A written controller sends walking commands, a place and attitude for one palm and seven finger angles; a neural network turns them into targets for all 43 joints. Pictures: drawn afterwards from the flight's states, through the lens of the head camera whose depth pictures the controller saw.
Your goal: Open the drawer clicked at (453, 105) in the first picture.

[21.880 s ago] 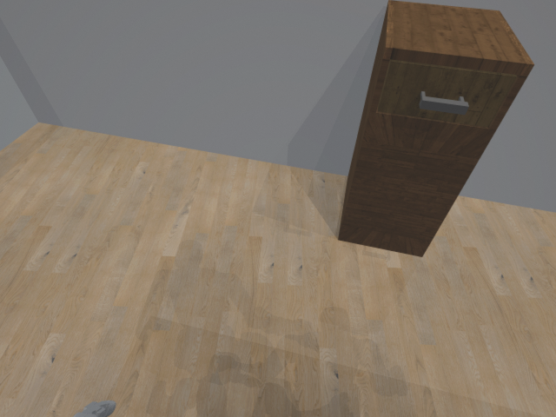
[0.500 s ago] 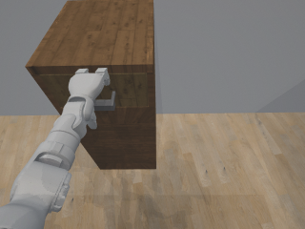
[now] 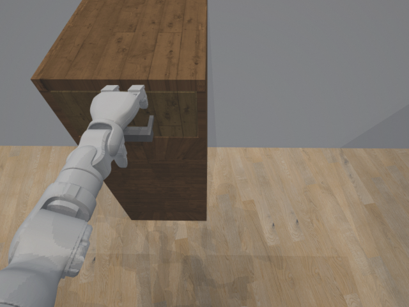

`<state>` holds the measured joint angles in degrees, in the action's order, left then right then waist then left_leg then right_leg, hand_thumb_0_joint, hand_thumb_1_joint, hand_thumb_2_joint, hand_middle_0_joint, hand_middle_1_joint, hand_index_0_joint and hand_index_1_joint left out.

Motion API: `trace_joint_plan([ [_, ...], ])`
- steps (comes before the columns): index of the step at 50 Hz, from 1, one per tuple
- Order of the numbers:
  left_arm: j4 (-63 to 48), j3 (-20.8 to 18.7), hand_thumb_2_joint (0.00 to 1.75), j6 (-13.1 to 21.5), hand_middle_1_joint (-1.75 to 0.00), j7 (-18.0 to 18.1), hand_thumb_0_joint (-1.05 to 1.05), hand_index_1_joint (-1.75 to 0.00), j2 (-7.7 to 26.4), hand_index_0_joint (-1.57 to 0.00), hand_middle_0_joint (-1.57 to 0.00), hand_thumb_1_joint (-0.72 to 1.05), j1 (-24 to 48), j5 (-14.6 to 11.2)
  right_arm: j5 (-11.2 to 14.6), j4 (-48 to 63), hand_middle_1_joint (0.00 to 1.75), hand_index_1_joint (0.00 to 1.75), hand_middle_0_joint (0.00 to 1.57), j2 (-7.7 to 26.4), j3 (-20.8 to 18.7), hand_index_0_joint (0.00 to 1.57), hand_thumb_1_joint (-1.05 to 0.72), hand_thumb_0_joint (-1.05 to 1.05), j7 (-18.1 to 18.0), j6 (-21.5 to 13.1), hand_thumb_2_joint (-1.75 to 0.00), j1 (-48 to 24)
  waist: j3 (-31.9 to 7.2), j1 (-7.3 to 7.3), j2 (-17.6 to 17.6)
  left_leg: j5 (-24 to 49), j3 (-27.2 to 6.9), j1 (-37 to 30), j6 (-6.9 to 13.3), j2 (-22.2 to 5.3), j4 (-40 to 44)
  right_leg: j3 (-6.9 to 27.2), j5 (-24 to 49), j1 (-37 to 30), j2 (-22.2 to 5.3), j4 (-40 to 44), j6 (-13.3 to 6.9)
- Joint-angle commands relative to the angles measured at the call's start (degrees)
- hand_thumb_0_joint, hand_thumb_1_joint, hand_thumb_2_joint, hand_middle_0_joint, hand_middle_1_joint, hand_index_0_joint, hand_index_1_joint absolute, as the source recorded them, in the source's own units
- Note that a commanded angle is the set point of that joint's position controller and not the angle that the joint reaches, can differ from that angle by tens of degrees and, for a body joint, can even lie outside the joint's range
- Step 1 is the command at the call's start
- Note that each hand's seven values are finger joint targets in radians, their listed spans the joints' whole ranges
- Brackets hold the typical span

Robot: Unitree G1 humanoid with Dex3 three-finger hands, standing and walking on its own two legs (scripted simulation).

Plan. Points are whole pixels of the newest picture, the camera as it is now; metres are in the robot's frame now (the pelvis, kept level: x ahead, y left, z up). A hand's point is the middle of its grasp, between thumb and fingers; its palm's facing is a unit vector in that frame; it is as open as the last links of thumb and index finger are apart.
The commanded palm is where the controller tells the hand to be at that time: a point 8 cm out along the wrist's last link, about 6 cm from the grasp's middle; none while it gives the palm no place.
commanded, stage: re-aim the fingers above the handle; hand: left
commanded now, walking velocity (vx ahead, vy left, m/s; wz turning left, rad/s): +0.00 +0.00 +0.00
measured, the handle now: (128, 126) +0.53 +0.18 +0.00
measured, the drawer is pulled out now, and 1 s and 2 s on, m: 0.00 0.00 0.00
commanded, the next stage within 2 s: lower the fingers behind the handle in 1.08 s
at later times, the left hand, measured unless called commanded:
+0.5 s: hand (124, 134) +0.44 +0.15 +0.08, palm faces +0.01 -0.04 -1.00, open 13.8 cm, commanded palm +0.42 +0.18 +0.13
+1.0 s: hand (128, 130) +0.45 +0.15 +0.08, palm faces +0.09 -0.08 -0.99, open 13.8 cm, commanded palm +0.42 +0.19 +0.13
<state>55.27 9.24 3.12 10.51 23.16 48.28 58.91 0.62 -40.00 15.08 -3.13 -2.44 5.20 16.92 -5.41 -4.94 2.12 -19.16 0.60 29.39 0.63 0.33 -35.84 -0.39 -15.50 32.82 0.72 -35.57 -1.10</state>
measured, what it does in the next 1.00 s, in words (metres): stands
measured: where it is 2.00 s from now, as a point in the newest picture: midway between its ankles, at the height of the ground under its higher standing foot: outside the picture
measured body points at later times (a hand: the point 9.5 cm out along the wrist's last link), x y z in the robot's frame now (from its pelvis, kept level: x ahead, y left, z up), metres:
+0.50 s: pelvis +0.00 +0.01 +0.00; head +0.04 +0.00 +0.45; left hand +0.43 +0.15 +0.13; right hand +0.13 -0.25 -0.12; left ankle -0.02 +0.11 -0.72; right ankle +0.01 -0.11 -0.72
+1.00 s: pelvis +0.00 +0.00 +0.00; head +0.05 -0.01 +0.45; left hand +0.44 +0.15 +0.14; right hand +0.08 -0.27 -0.13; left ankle -0.02 +0.11 -0.72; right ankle +0.01 -0.11 -0.72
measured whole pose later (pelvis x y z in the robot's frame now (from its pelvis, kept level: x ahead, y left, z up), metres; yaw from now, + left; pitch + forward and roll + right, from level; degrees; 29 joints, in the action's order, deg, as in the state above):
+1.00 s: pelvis +0.00 +0.00 +0.00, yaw +0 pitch +10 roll +0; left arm 41.7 10.3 5.5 15.8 20.3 39.3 59.9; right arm 0.3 -41.1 14.7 -3.7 -1.9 5.3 15.0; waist -4.8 -2.3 2.5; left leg -19.4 0.8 26.4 0.9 0.9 -35.6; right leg -0.2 -16.0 30.0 0.2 -35.8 -0.8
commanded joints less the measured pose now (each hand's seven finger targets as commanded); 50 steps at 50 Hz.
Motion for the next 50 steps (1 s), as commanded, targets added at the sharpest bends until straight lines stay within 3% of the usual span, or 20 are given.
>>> trace_joint_plan([
  [1, -10.79, -12.73, 0.30, 2.03, -1.20, 4.08, 0.00, -1.20, 19.70, -0.30, -0.30, -0.50, 20.01, 1.28, -0.62, 5.84, 0.30, 0.30, 0.20, 7.79, -2.26, 0.20, -0.90, 0.00, -0.64, -0.94, -0.90, 3.54, -22.53, 3.29, -2.71, 18.56, 1.66, -3.80, 1.56, 1.75, 2.16, 1.12, 17.76, -17.37, 0.64, 1.42, -1.12],
  [2, -11.55, -14.24, 0.30, 1.87, -1.20, 5.04, 0.00, -1.20, 21.21, -0.30, -0.30, -0.50, 16.41, 1.84, -0.74, 6.99, 0.30, 0.30, 0.20, 7.28, -2.03, 0.20, -0.90, 0.00, -0.50, -0.79, -0.90, 2.86, -24.56, 4.84, -1.14, 19.95, 2.14, -3.28, 1.49, 1.86, 2.02, 1.43, 20.12, -19.64, 0.54, 0.52, -1.08],
  [4, -15.76, -13.21, 0.30, 1.74, -1.20, 6.79, 0.00, -1.20, 17.64, -0.30, -0.30, -0.50, 11.81, 2.06, -0.96, 8.18, 0.30, 0.30, 0.20, 6.39, -2.40, 0.20, -0.90, 0.00, 0.23, -0.97, -0.90, 1.96, -27.22, 6.25, -0.14, 24.30, 2.77, -4.80, 1.19, 1.59, 1.88, 0.98, 23.79, -20.97, 0.70, -0.18, -1.22],
  [6, -18.67, -16.45, 0.30, 0.67, -1.20, 8.15, 0.00, -1.20, 19.79, -0.30, -0.30, -0.50, 5.19, 2.06, -0.76, 8.91, 0.30, 0.30, 0.20, 6.79, -2.70, 0.20, -0.90, 0.00, 0.98, -0.88, -0.90, 1.06, -28.66, 7.87, -1.90, 28.52, 2.84, -4.46, 1.10, 1.28, 1.89, 1.07, 27.52, -23.75, 0.76, -0.57, -1.39],
  [10, -25.73, -10.98, 0.30, -2.81, -1.20, 8.91, 0.00, -1.20, 15.25, -0.30, -0.30, -0.50, 8.14, 2.33, 0.23, 8.60, 0.30, 0.30, 0.20, 7.49, -3.47, 0.20, -0.90, 0.00, 1.37, -1.03, -0.90, 0.01, -24.62, 3.98, -2.82, 27.39, 2.67, -8.11, 1.51, 0.72, 2.57, 0.49, 25.26, -19.69, 1.34, 1.34, -0.76],
  [13, -29.87, -3.17, 0.30, -3.81, -1.20, 7.35, 0.00, -1.20, 8.30, -0.30, -0.30, -0.50, 15.48, 0.93, 0.75, 7.52, 0.30, 0.30, 0.20, 7.51, -4.01, 0.20, -0.90, 0.00, 1.12, -1.35, -0.90, -0.30, -22.93, 0.36, -1.00, 24.73, 1.44, -14.17, 1.74, 0.39, 2.90, -0.07, 19.10, -14.71, 1.71, 3.34, -0.69],
  [16, -32.64, 2.91, 0.30, -3.36, -1.20, 4.65, 0.00, -1.20, 3.18, -0.30, -0.30, -0.50, 21.68, -0.94, 0.64, 6.60, 0.30, 0.30, 0.20, 7.06, -3.87, 0.20, -0.90, 0.00, 0.30, -1.77, -0.90, -0.60, -21.40, -2.03, 1.10, 24.50, 0.04, -19.01, 1.58, 0.21, 2.87, -0.54, 15.33, -10.68, 1.69, 4.57, -0.81],
  [18, -28.28, 3.01, 0.30, -3.01, -1.20, 3.26, 0.00, -1.20, 3.33, -0.30, -0.30, -0.50, 21.69, -1.00, 0.48, 5.35, 0.30, 0.30, 0.20, 6.94, -3.32, 0.20, -0.90, 0.00, -0.25, -1.70, -0.90, -0.57, -18.05, -1.99, -0.35, 20.15, -0.52, -18.05, 1.46, 0.53, 3.50, -1.02, 12.25, -8.91, 1.60, 5.01, -0.84],
  [20, -25.13, 2.69, 0.30, -2.35, -1.20, 2.59, 0.00, -1.20, 3.49, -0.30, -0.30, -0.50, 22.85, -0.59, 0.27, 4.95, 0.30, 0.30, 0.20, 6.69, -2.59, 0.20, -0.90, 0.00, -0.42, -1.66, -0.90, -0.71, -15.89, -1.10, -0.23, 17.53, -0.77, -16.23, 1.07, 0.90, 4.33, -1.40, 10.12, -8.37, 1.32, 4.90, -1.22],
  [23, -20.89, -1.22, 0.30, -2.02, -1.20, 3.39, 0.00, -1.20, 6.15, -0.30, -0.30, -0.50, 21.10, 0.20, -0.06, 5.50, 0.30, 0.30, 0.20, 6.39, -1.89, 0.20, -0.90, 0.00, -0.10, -1.23, -0.90, -1.25, -17.37, 1.56, -0.21, 19.19, -0.25, -14.18, 0.65, 1.32, 4.25, -1.48, 11.57, -10.64, 1.19, 3.49, -1.75],
  [26, -13.30, -10.17, 0.30, -3.55, -1.20, 5.04, 0.00, -1.20, 14.52, -0.30, -0.30, -0.50, 14.09, 1.04, -0.38, 6.52, 0.30, 0.30, 0.20, 6.69, -0.92, 0.20, -0.90, 0.00, -0.07, -0.25, -0.90, -2.39, -17.21, 5.16, -3.93, 18.36, 0.77, -7.88, 0.35, 1.57, 5.13, -1.10, 12.97, -15.89, 0.92, 2.65, -1.82],
  [28, -11.33, -9.27, 0.30, -5.40, -1.20, 5.82, 0.00, -1.20, 13.88, -0.30, -0.30, -0.50, 12.13, 1.75, -0.19, 7.70, 0.30, 0.30, 0.20, 6.11, -0.22, 0.20, -0.90, 0.00, -0.19, 0.02, -0.90, -3.83, -15.40, 5.65, -5.88, 16.65, 1.94, -4.81, 0.50, 1.45, 5.45, -0.55, 13.51, -17.10, 0.54, 2.73, -1.35],
  [31, -11.14, -10.43, 0.30, -6.70, -1.20, 5.77, 0.00, -1.20, 15.88, -0.30, -0.30, -0.50, 9.79, 2.80, -0.05, 9.14, 0.30, 0.30, 0.20, 6.56, -0.36, 0.20, -0.90, 0.00, -0.29, 0.28, -0.90, -4.18, -18.00, 6.51, -6.67, 16.73, 2.76, -3.62, 0.59, 1.45, 5.56, 0.16, 15.05, -20.48, 0.31, 2.85, -1.20],
  [33, -15.32, -7.57, 0.30, -6.12, -1.20, 4.59, 0.00, -1.20, 13.45, -0.30, -0.30, -0.50, 11.08, 3.12, 0.15, 10.07, 0.30, 0.30, 0.20, 6.74, -0.88, 0.20, -0.90, 0.00, -0.40, 0.08, -0.90, -3.80, -21.07, 5.38, -4.77, 18.82, 3.13, -6.14, 1.06, 1.17, 4.84, 0.46, 17.90, -20.36, 0.35, 2.51, -1.08],
  [37, -29.58, -1.32, 0.30, -1.70, -1.20, 1.73, 0.00, -1.20, 7.10, -0.30, -0.30, -0.50, 16.61, 0.13, 0.17, 10.07, 0.30, 0.30, 0.20, 6.83, -2.83, 0.20, -0.90, 0.00, -0.51, -0.92, -0.90, -1.92, -25.81, 1.55, -1.17, 23.79, 1.71, -14.54, 1.86, 0.83, 2.79, 0.78, 19.92, -17.43, 0.89, 3.32, -0.73],
  [38, -32.03, 1.24, 0.30, -0.58, -1.20, 1.24, 0.00, -1.20, 4.10, -0.30, -0.30, -0.50, 17.12, -0.87, 0.03, 9.68, 0.30, 0.30, 0.20, 6.63, -3.23, 0.20, -0.90, 0.00, -0.64, -1.30, -0.90, -1.50, -25.63, 0.47, -0.01, 25.39, 1.23, -16.82, 1.90, 0.79, 2.23, 0.56, 19.86, -15.72, 1.06, 3.44, -0.69],
  [41, -37.27, 2.18, 0.30, 2.93, -1.20, 1.53, 0.00, -1.20, 4.10, -0.30, -0.30, -0.50, 22.96, -2.17, -0.34, 7.52, 0.30, 0.30, 0.20, 6.49, -3.38, 0.20, -0.90, 0.00, -1.04, -2.19, -0.90, -0.07, -23.87, -1.40, 2.24, 26.25, -0.25, -19.13, 1.61, 0.86, 1.28, 0.04, 17.42, -11.59, 1.36, 3.31, -0.83],
  [45, -29.44, -5.06, 0.30, 3.44, -1.20, 5.89, 0.00, -1.20, 10.11, -0.30, -0.30, -0.50, 20.94, -0.33, -0.39, 4.48, 0.30, 0.30, 0.20, 6.10, -2.99, 0.20, -0.90, 0.00, -0.40, -1.91, -0.90, 1.02, -21.07, 1.25, 0.37, 23.21, -0.50, -14.82, 0.69, 1.46, 2.07, -0.83, 15.93, -11.85, 1.59, 2.65, -1.40],
  [48, -19.88, -11.06, 0.30, -0.52, -1.20, 9.53, 0.00, -1.20, 15.19, -0.30, -0.30, -0.50, 16.73, 1.03, -0.34, 3.99, 0.30, 0.30, 0.20, 5.96, -1.92, 0.20, -0.90, 0.00, 0.34, -1.33, -0.90, -0.51, -18.62, 4.32, -1.60, 19.75, 0.81, -8.00, 0.37, 1.89, 3.86, -0.66, 15.18, -15.49, 1.27, 2.22, -1.61],
  [50, -15.43, -11.14, 0.30, -4.55, -1.20, 10.52, 0.00, -1.20, 15.42, -0.30, -0.30, -0.50, 13.41, 1.67, -0.29, 4.69, 0.30, 0.30, 0.20, 5.96, -1.22, 0.20, -0.90, 0.00, 0.62, -0.77, -0.90, -2.31, -17.86, 5.71, -2.24, 18.69, 2.02, -5.60, 0.31, 1.87, 4.97, -0.19, 15.58, -17.71, 1.01, 2.52, -1.49],
])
